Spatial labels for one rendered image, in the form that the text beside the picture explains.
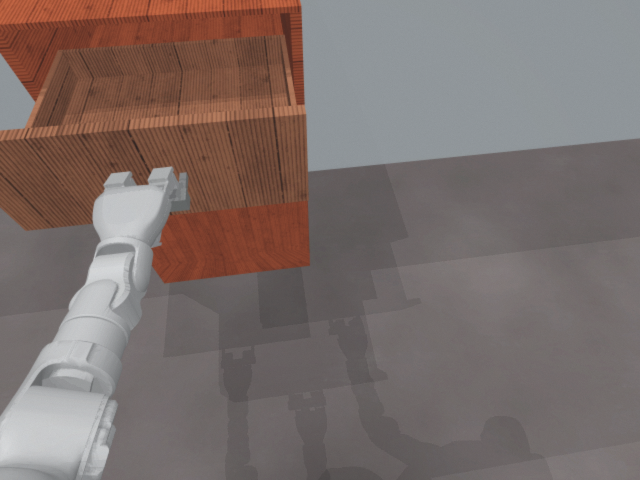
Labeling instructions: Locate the drawer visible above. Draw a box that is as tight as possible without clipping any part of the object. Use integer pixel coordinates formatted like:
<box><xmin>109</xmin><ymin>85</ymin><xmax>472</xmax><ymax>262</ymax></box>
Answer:
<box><xmin>0</xmin><ymin>35</ymin><xmax>309</xmax><ymax>231</ymax></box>

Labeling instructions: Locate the robot left hand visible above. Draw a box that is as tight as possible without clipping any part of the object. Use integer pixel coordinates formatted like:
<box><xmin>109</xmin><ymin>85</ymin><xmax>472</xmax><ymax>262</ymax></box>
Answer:
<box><xmin>92</xmin><ymin>167</ymin><xmax>179</xmax><ymax>248</ymax></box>

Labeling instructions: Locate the handle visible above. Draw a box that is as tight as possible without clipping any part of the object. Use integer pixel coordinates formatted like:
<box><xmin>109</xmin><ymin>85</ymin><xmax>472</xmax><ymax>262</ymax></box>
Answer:
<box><xmin>169</xmin><ymin>172</ymin><xmax>190</xmax><ymax>212</ymax></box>

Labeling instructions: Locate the robot left upper arm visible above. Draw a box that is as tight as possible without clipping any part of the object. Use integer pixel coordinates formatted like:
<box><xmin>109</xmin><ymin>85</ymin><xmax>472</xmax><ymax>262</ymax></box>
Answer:
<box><xmin>0</xmin><ymin>385</ymin><xmax>118</xmax><ymax>480</ymax></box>

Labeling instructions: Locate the robot left forearm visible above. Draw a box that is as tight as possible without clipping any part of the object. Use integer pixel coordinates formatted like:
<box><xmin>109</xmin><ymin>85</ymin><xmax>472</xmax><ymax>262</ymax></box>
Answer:
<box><xmin>0</xmin><ymin>237</ymin><xmax>153</xmax><ymax>439</ymax></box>

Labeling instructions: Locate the cabinet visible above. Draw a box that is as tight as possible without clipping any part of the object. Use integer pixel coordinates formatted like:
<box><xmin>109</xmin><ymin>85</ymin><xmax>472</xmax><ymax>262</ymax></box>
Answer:
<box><xmin>0</xmin><ymin>0</ymin><xmax>310</xmax><ymax>283</ymax></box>

